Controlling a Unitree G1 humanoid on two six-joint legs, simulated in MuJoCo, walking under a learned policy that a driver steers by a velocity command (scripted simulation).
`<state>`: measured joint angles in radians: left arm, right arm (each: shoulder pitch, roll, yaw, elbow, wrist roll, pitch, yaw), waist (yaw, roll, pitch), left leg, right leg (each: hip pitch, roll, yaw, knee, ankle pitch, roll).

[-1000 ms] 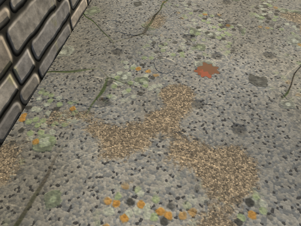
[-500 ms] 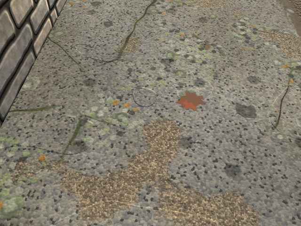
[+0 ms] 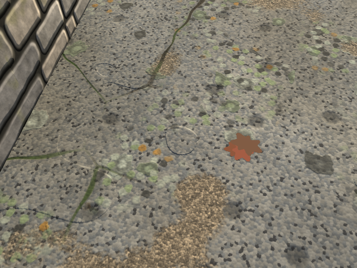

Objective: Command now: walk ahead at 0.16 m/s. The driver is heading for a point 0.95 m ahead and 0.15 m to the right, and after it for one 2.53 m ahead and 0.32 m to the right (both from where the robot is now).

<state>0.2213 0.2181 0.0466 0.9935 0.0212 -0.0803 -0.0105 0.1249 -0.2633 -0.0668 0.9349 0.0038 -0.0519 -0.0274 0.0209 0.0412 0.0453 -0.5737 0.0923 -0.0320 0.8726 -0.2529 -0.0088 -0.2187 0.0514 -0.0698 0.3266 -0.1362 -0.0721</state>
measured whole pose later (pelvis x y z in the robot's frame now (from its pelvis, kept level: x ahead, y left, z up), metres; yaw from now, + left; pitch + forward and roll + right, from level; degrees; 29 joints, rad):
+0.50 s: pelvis +0.09 +0.04 -0.02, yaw +0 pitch +0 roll +0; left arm 0.22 0.23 0.04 1.07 0.00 0.00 0.03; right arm 0.11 -0.21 -0.06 1.03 0.01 -0.01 -0.02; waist 0.02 0.00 0.01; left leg -0.33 0.00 0.02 0.58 -0.25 0.03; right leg -0.14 -0.02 -0.05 0.53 -0.40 0.00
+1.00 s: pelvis +0.24 +0.05 -0.03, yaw -1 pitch +2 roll +1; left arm 0.52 0.21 0.04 1.12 -0.01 -0.07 0.02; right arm -0.11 -0.22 -0.05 0.85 0.03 -0.08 0.05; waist 0.09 -0.01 0.04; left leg -0.60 0.02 0.08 0.63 -0.09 0.07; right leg 0.22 -0.06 -0.02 0.20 -0.44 0.03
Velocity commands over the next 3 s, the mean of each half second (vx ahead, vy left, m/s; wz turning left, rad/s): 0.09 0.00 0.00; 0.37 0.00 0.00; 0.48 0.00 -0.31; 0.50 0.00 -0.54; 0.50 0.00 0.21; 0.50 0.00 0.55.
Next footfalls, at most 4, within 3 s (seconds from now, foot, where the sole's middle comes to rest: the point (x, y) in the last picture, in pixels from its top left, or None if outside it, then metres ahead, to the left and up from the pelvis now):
0.16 left None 0.17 0.15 -0.78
1.04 left None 0.44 0.17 -0.78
1.64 right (227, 206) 0.70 -0.12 -0.78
2.14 left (211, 134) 1.07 -0.07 -0.78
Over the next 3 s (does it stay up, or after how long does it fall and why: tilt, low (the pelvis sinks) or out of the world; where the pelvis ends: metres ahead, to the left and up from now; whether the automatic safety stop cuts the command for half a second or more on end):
stays up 1.29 -0.24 0.00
